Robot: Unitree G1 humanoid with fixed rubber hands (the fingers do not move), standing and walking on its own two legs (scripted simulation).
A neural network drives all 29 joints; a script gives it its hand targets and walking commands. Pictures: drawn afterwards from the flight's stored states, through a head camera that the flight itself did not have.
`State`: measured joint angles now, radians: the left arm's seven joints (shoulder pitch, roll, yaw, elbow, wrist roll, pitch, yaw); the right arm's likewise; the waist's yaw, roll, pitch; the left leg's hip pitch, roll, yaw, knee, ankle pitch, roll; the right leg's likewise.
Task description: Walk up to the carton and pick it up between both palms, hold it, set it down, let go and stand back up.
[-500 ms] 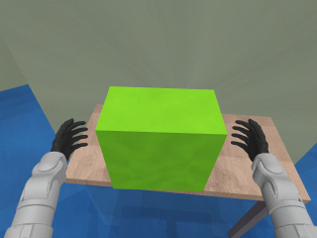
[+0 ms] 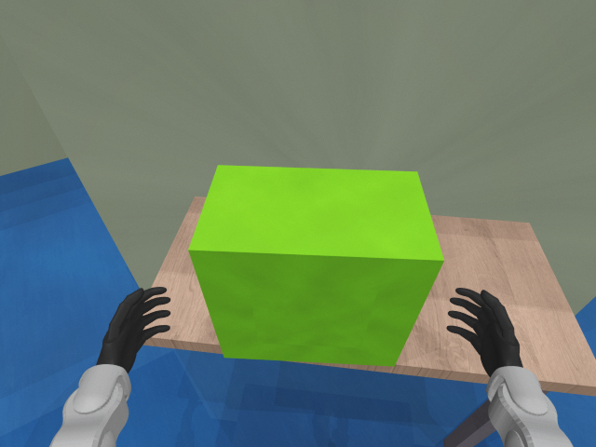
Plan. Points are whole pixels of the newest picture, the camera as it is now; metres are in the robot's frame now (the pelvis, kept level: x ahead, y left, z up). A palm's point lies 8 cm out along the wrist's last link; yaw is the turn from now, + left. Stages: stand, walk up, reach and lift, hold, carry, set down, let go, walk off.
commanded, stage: set down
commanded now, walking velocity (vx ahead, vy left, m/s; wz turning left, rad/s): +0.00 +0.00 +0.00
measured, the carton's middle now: (312, 272) +0.38 -0.01 +0.01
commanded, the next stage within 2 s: let go in 1.46 s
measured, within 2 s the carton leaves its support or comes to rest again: neither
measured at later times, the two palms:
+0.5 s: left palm (124, 412) +0.20 +0.24 -0.03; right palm (487, 399) +0.20 -0.24 -0.03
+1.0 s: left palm (147, 432) +0.18 +0.22 -0.06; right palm (477, 410) +0.19 -0.23 -0.05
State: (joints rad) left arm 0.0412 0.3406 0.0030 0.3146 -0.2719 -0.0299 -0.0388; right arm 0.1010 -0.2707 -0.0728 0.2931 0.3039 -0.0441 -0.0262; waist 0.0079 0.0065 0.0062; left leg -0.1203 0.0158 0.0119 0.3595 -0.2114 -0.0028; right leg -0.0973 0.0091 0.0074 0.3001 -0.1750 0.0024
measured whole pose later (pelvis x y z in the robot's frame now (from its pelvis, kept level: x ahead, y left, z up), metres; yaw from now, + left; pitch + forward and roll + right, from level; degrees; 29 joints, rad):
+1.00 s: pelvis +0.00 -0.01 +0.00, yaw -1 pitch -4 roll +0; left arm 0.17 0.22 0.00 0.49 -0.08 0.00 -0.01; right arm 0.13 -0.18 -0.01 0.60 0.08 -0.16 -0.02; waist 0.03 -0.01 0.08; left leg -0.05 0.02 0.02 0.33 -0.21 -0.01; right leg -0.05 0.02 0.02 0.32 -0.19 -0.01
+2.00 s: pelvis +0.00 -0.01 +0.00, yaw -2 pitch -4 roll +0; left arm 0.17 0.18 -0.02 0.54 -0.02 0.14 0.02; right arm 0.17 -0.18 -0.04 0.73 -0.04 -0.19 0.03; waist 0.01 -0.01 0.09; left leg -0.07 0.03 0.05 0.37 -0.23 -0.01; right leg -0.08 0.02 0.03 0.36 -0.20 -0.01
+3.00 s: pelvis -0.02 +0.00 +0.00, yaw +0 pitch -1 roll +0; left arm 0.37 0.14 0.01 1.06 0.03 -0.02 0.02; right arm 0.34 -0.14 -0.02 1.11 -0.02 0.01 -0.02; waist 0.00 -0.01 0.03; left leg -0.19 0.01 0.03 0.40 -0.20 0.00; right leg -0.20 0.00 0.02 0.41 -0.19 0.01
